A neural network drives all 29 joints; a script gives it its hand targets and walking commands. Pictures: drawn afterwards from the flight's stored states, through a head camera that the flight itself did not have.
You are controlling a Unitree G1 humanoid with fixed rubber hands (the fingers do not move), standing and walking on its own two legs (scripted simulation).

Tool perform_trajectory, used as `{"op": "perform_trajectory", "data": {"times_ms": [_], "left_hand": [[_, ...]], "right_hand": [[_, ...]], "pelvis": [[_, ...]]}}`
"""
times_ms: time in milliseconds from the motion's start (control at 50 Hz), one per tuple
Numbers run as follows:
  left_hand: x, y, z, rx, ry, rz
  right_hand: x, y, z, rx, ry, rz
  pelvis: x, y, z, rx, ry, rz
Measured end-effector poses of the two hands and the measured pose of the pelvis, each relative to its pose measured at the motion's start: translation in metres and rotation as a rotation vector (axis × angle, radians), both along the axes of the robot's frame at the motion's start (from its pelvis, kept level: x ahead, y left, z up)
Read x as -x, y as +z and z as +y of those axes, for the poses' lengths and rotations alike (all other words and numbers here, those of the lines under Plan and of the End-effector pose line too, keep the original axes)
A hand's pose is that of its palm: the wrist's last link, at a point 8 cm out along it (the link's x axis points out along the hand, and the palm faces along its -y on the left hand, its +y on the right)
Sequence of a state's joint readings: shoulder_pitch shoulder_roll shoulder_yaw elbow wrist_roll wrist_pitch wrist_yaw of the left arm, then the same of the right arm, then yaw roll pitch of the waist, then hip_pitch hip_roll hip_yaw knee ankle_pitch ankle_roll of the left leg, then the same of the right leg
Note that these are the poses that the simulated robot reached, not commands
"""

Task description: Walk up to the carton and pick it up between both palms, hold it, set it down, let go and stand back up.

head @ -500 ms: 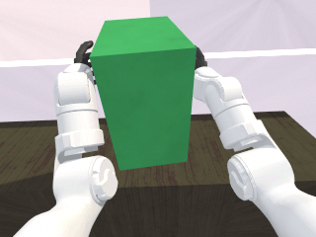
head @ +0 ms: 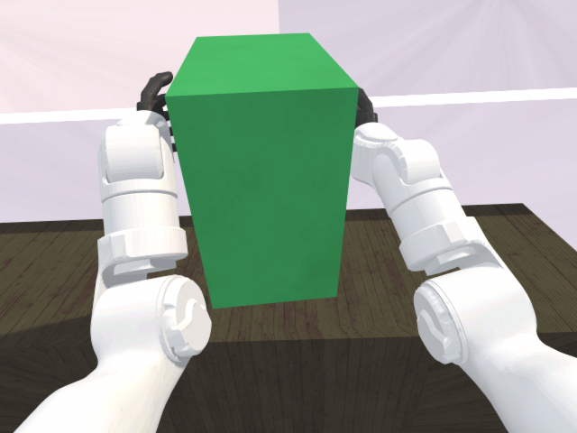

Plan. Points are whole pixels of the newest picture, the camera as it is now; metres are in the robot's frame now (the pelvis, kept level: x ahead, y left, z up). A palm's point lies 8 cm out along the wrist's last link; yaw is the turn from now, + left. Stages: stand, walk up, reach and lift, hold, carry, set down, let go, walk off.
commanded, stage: hold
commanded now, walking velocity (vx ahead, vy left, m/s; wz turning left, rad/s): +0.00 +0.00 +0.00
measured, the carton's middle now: (264, 161) +0.39 +0.01 +0.28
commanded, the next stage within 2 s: none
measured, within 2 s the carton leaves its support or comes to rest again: neither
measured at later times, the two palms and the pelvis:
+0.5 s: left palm (149, 134) +0.37 +0.14 +0.34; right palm (357, 138) +0.36 -0.11 +0.32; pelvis +0.00 +0.01 +0.00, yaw +0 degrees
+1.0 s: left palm (151, 135) +0.37 +0.14 +0.34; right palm (358, 140) +0.36 -0.11 +0.32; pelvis +0.00 +0.01 +0.00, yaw +0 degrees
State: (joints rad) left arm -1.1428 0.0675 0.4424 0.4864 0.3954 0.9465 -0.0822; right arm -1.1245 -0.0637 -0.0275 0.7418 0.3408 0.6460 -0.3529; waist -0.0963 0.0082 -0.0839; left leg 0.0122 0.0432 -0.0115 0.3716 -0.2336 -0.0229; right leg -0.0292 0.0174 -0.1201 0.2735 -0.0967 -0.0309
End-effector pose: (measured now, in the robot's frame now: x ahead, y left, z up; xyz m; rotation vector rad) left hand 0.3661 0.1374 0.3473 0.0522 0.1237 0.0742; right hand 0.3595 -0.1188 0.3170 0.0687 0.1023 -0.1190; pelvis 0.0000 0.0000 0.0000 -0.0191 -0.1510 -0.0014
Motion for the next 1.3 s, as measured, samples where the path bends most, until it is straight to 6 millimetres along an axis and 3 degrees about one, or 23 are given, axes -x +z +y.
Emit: {"op": "perform_trajectory", "data": {"times_ms": [860, 1300], "left_hand": [[-0.0045, -0.0063, 0.0053, 0.007, -0.001, -0.006], [0.0012, 0.0017, 0.0049, 0.008, 0.001, -0.013]], "right_hand": [[-0.0045, -0.0024, 0.0049, 0.003, -0.002, 0.002], [0.0009, 0.0037, 0.0048, 0.000, -0.002, -0.002]], "pelvis": [[-0.0054, 0.0000, 0.0069, 0.007, -0.002, -0.003], [-0.0013, -0.0001, 0.0048, 0.003, -0.004, -0.005]]}}
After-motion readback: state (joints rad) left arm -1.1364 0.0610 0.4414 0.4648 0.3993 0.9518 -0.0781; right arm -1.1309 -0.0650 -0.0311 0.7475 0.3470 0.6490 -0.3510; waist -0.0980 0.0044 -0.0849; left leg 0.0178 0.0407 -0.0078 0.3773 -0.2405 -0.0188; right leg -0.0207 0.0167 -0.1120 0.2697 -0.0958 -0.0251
